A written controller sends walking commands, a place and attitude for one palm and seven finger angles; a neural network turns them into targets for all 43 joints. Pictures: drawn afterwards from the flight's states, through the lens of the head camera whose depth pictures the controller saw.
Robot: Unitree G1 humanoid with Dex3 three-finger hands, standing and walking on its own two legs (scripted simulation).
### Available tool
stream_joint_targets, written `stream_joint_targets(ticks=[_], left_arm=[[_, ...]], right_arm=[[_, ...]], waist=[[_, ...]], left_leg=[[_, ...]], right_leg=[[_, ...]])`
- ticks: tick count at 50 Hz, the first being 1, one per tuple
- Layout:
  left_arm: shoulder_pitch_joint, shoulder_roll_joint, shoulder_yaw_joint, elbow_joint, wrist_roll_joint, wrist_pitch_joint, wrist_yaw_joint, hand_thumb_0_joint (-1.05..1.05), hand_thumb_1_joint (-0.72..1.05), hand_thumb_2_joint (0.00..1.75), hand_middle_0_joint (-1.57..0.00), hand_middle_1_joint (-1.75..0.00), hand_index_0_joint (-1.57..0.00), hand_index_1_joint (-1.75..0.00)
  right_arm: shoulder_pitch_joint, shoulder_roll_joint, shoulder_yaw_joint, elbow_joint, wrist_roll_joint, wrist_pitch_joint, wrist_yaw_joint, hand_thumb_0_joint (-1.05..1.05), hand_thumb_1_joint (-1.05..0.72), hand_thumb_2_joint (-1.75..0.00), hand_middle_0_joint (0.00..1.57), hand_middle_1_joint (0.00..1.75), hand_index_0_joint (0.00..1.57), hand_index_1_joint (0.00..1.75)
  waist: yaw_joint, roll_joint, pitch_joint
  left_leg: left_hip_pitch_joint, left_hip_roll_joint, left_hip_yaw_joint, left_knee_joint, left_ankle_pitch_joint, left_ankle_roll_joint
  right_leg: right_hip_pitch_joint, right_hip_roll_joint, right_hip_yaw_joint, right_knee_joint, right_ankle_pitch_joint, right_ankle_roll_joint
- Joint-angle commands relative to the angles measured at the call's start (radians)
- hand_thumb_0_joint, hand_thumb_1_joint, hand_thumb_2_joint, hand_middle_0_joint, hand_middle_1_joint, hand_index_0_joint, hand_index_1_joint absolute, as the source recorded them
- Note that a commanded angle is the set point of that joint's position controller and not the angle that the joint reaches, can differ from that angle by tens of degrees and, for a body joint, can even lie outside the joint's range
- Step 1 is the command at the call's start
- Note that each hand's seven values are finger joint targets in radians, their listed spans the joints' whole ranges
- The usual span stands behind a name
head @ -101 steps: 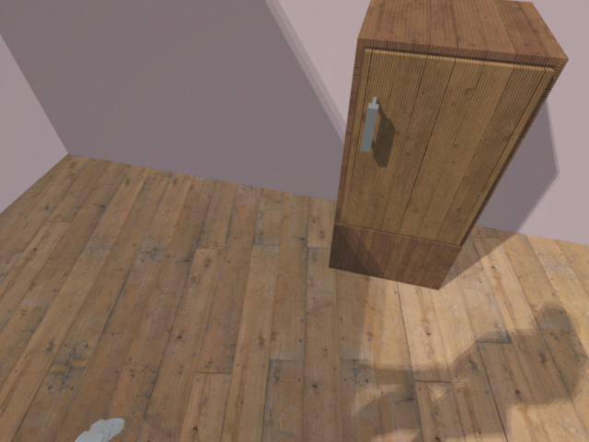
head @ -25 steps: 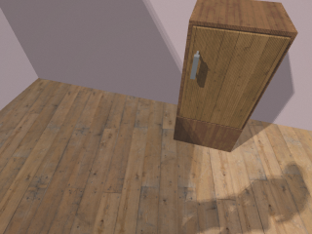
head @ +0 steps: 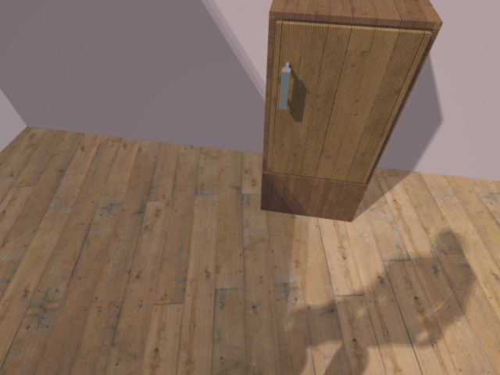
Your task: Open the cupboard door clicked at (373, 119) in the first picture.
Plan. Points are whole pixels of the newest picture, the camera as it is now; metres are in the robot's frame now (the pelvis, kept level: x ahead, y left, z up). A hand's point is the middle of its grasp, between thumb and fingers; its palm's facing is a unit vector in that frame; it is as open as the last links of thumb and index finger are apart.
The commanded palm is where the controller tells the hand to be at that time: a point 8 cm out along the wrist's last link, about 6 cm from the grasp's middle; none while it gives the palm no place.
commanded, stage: turn to face it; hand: left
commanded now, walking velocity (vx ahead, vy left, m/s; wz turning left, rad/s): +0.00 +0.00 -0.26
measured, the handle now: (285, 85) +0.91 -0.05 -0.03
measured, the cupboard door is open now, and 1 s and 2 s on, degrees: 0 0 0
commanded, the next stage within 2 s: take the last steps up to it in 0.12 s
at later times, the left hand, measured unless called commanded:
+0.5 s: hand out of the picture +0.10 +0.18 -0.16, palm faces -0.15 -0.96 -0.23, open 7.3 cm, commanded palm none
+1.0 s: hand out of the picture +0.14 +0.10 -0.20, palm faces -0.14 -0.99 -0.09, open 7.3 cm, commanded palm none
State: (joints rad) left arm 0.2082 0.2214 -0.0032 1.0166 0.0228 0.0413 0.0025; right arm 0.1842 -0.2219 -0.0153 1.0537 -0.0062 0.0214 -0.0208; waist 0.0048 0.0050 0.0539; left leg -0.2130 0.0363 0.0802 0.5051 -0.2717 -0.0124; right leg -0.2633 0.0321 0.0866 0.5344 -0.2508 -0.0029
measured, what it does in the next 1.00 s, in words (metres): walks ahead: right foot, then left foot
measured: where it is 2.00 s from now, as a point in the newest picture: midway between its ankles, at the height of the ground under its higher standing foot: (293, 340)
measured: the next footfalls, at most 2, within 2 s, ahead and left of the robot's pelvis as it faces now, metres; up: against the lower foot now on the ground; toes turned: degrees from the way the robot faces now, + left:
right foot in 0.54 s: +0.03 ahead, -0.14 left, +0.00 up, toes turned -15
left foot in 0.92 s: +0.29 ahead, +0.02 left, +0.00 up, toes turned -1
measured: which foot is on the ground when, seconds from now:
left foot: down 0.00-0.54, up 0.56-0.90, down 0.92-1.00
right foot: down 0.00-0.22, up 0.24-0.52, down 0.54-0.92, up 0.94-1.00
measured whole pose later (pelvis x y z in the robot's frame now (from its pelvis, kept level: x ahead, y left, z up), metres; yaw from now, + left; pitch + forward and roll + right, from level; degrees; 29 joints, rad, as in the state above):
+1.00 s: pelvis +0.19 -0.06 -0.02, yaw -12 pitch +0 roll -1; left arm 0.43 0.14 0.03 1.17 0.02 -0.01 0.00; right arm 0.16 -0.12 -0.03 1.00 -0.03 -0.06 -0.02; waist 0.02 -0.06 0.05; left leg -0.37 0.08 0.19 0.69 -0.31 0.06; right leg -0.22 0.01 -0.03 1.04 -0.48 -0.03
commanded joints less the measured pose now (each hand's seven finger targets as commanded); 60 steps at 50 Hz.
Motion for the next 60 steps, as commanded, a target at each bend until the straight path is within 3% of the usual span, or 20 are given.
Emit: stream_joint_targets(ticks=[1, 5, 8, 11, 13, 16, 22, 25, 26, 27, 28, 33, 41, 44, 45, 46, 47, 50, 53, 60], left_arm=[[0.014, 0.187, 0.058, -0.079, 0.0, -0.019, 0.011, 0.0, 0.9, 0.9, -0.2, -0.3, -0.2, -0.3], [0.009, 0.185, 0.069, -0.091, -0.001, -0.017, 0.016, 0.0, 0.9, 0.9, -0.2, -0.3, -0.2, -0.3], [-0.01, 0.151, 0.071, -0.104, -0.002, -0.011, 0.015, 0.0, 0.9, 0.9, -0.2, -0.3, -0.2, -0.3], [-0.013, 0.074, 0.064, -0.118, -0.004, -0.006, 0.007, 0.0, 0.9, 0.9, -0.2, -0.3, -0.2, -0.3], [0.021, 0.084, 0.078, -0.104, 0.006, 0.001, -0.003, 0.0, 0.9, 0.9, -0.2, -0.3, -0.2, -0.3], [-0.012, 0.065, 0.085, -0.115, 0.015, -0.002, -0.032, 0.0, 0.9, 0.9, -0.2, -0.3, -0.2, -0.3], [-0.024, 0.026, 0.079, -0.117, 0.009, -0.015, -0.053, 0.0, 0.9, 0.9, -0.2, -0.3, -0.2, -0.3], [0.124, 0.033, 0.086, -0.06, 0.01, -0.029, -0.05, 0.0, 0.9, 0.9, -0.2, -0.3, -0.2, -0.3], [0.204, 0.087, 0.096, -0.031, 0.014, -0.041, -0.041, 0.0, 0.9, 0.9, -0.2, -0.3, -0.2, -0.3], [0.305, 0.198, 0.115, 0.001, 0.02, -0.053, -0.022, 0.0, 0.9, 0.9, -0.2, -0.3, -0.2, -0.3], [0.351, 0.208, 0.114, 0.01, 0.001, -0.052, -0.006, 0.0, 0.9, 0.9, -0.2, -0.3, -0.2, -0.3], [0.162, 0.09, 0.075, -0.003, 0.01, -0.088, 0.012, 0.0, 0.9, 0.9, -0.2, -0.3, -0.2, -0.3], [0.244, 0.07, 0.059, 0.081, 0.009, -0.104, 0.019, 0.0, 0.9, 0.9, -0.2, -0.3, -0.2, -0.3], [0.217, 0.074, 0.064, 0.093, 0.002, -0.104, 0.016, 0.0, 0.9, 0.9, -0.2, -0.3, -0.2, -0.3], [0.226, 0.055, 0.064, 0.09, -0.006, -0.104, 0.013, 0.0, 0.9, 0.9, -0.2, -0.3, -0.2, -0.3], [0.29, 0.004, 0.06, 0.079, -0.016, -0.098, 0.002, 0.0, 0.9, 0.9, -0.2, -0.3, -0.2, -0.3], [0.268, 0.015, 0.055, 0.048, -0.012, -0.097, -0.003, 0.0, 0.9, 0.9, -0.2, -0.3, -0.2, -0.3], [0.13, 0.009, 0.067, 0.041, 0.009, -0.08, -0.016, 0.0, 0.9, 0.9, -0.2, -0.3, -0.2, -0.3], [0.194, -0.05, 0.067, 0.056, 0.014, -0.052, -0.025, 0.0, 0.9, 0.9, -0.2, -0.3, -0.2, -0.3], [0.036, -0.042, 0.067, -0.008, 0.01, -0.042, -0.036, 0.0, 0.9, 0.9, -0.2, -0.3, -0.2, -0.3]], right_arm=[[0.028, -0.139, -0.041, -0.071, -0.003, -0.02, -0.009, 0.0, -0.9, -0.9, 0.2, 0.3, 0.2, 0.3], [0.079, -0.096, -0.042, -0.06, -0.002, -0.018, -0.01, 0.0, -0.9, -0.9, 0.2, 0.3, 0.2, 0.3], [0.109, -0.094, -0.045, -0.05, -0.004, -0.023, -0.011, 0.0, -0.9, -0.9, 0.2, 0.3, 0.2, 0.3], [0.109, -0.159, -0.06, -0.056, -0.012, -0.035, -0.015, 0.0, -0.9, -0.9, 0.2, 0.3, 0.2, 0.3], [0.107, -0.171, -0.059, -0.065, -0.018, -0.044, -0.02, 0.0, -0.9, -0.9, 0.2, 0.3, 0.2, 0.3], [0.11, -0.174, -0.069, -0.06, -0.028, -0.054, -0.022, 0.0, -0.9, -0.9, 0.2, 0.3, 0.2, 0.3], [0.166, -0.191, -0.081, -0.022, -0.034, -0.061, -0.016, 0.0, -0.9, -0.9, 0.2, 0.3, 0.2, 0.3], [0.132, -0.18, -0.082, -0.02, -0.032, -0.055, -0.009, 0.0, -0.9, -0.9, 0.2, 0.3, 0.2, 0.3], [0.129, -0.14, -0.074, -0.03, -0.024, -0.055, -0.004, 0.0, -0.9, -0.9, 0.2, 0.3, 0.2, 0.3], [0.061, -0.053, -0.047, -0.08, -0.014, -0.056, 0.003, 0.0, -0.9, -0.9, 0.2, 0.3, 0.2, 0.3], [-0.041, -0.078, -0.046, -0.126, -0.023, -0.055, 0.008, 0.0, -0.9, -0.9, 0.2, 0.3, 0.2, 0.3], [0.006, -0.036, -0.051, -0.088, -0.029, -0.046, 0.025, 0.0, -0.9, -0.9, 0.2, 0.3, 0.2, 0.3], [-0.059, 0.008, -0.042, -0.113, -0.018, -0.057, 0.037, 0.0, -0.9, -0.9, 0.2, 0.3, 0.2, 0.3], [0.12, -0.017, -0.052, -0.054, -0.02, -0.074, 0.019, 0.0, -0.9, -0.9, 0.2, 0.3, 0.2, 0.3], [0.266, -0.069, -0.064, -0.011, -0.026, -0.081, 0.006, 0.0, -0.9, -0.9, 0.2, 0.3, 0.2, 0.3], [0.377, -0.188, -0.09, 0.019, -0.039, -0.088, -0.006, 0.0, -0.9, -0.9, 0.2, 0.3, 0.2, 0.3], [0.414, -0.231, -0.09, 0.028, -0.025, -0.078, -0.015, 0.0, -0.9, -0.9, 0.2, 0.3, 0.2, 0.3], [0.202, -0.1, -0.061, -0.011, -0.021, -0.085, -0.024, 0.0, -0.9, -0.9, 0.2, 0.3, 0.2, 0.3], [0.162, -0.035, -0.04, -0.002, -0.02, -0.104, -0.022, 0.0, -0.9, -0.9, 0.2, 0.3, 0.2, 0.3], [0.215, -0.053, -0.053, 0.015, -0.02, -0.097, -0.01, 0.0, -0.9, -0.9, 0.2, 0.3, 0.2, 0.3]], waist=[[-0.013, -0.07, -0.068], [-0.024, -0.146, -0.066], [-0.035, -0.081, -0.054], [-0.03, 0.206, -0.018], [-0.024, 0.173, -0.052], [-0.027, 0.094, -0.008], [-0.05, 0.125, 0.038], [0.026, 0.06, -0.02], [0.059, -0.075, -0.052], [0.112, -0.394, -0.04], [0.137, -0.298, -0.005], [-0.001, -0.068, 0.065], [0.005, -0.104, 0.067], [-0.084, -0.048, -0.021], [-0.136, 0.024, -0.117], [-0.146, 0.285, -0.234], [-0.14, 0.33, -0.249], [-0.069, 0.071, 0.032], [0.001, 0.087, 0.038], [-0.022, 0.149, 0.075]], left_leg=[[-0.003, 0.065, -0.05, 0.002, -0.012, 0.014], [-0.014, 0.029, -0.029, 0.074, -0.05, 0.0], [0.043, 0.066, -0.065, -0.002, -0.049, 0.018], [-0.021, 0.281, -0.297, -0.266, -0.131, 0.125], [-0.006, 0.367, -0.339, -0.33, -0.175, 0.186], [0.044, 0.349, -0.249, -0.327, -0.259, 0.171], [0.001, 0.339, -0.139, -0.28, -0.201, 0.132], [-0.093, 0.278, -0.033, -0.085, -0.2, 0.073], [-0.235, 0.213, 0.048, 0.101, -0.236, 0.031], [-0.506, 0.062, 0.151, 0.436, -0.389, -0.023], [-0.578, 0.056, 0.025, 0.58, -0.36, -0.006], [-0.45, 0.115, -0.008, 0.598, -0.112, -0.019], [-0.318, 0.079, 0.049, 0.253, -0.013, 0.0], [-0.01, 0.019, 0.086, 0.084, 0.084, 0.024], [0.199, 0.059, 0.029, 0.009, 0.138, 0.039], [0.421, 0.333, -0.352, -0.072, 0.176, 0.13], [0.432, 0.49, -0.597, -0.213, 0.194, 0.215], [0.081, 0.417, -0.407, -0.288, 0.091, 0.188], [-0.03, 0.308, -0.136, -0.284, 0.197, 0.13], [0.014, 0.242, -0.011, -0.297, 0.278, 0.13]], right_leg=[[-0.053, -0.145, 0.183, -0.116, 0.126, -0.061], [-0.077, -0.188, 0.251, -0.174, 0.088, -0.098], [-0.163, -0.126, 0.195, -0.132, 0.011, -0.075], [-0.188, 0.015, -0.03, 0.197, -0.088, -0.003], [-0.223, -0.021, -0.055, 0.476, -0.236, 0.014], [-0.308, -0.081, -0.082, 0.445, -0.203, 0.013], [-0.134, -0.075, -0.172, 0.143, -0.198, 0.007], [0.114, -0.026, -0.222, -0.087, -0.05, -0.007], [0.286, -0.102, -0.123, -0.181, -0.112, -0.035], [0.395, -0.341, 0.278, -0.321, -0.252, -0.133], [0.328, -0.404, 0.383, -0.37, -0.223, -0.194], [0.117, -0.297, 0.098, -0.321, 0.014, -0.194], [0.163, -0.25, -0.002, -0.285, 0.298, -0.167], [0.119, -0.199, -0.068, -0.059, 0.483, -0.129], [0.058, -0.15, -0.1, 0.154, 0.446, -0.096], [-0.169, -0.027, -0.179, 0.466, 0.064, -0.034], [-0.296, 0.023, -0.107, 0.706, -0.307, -0.033], [-0.366, -0.122, -0.05, 0.8, -0.11, -0.018], [-0.274, -0.138, -0.08, 0.697, -0.028, 0.007], [-0.297, -0.162, -0.168, 0.336, 0.1, 0.045]])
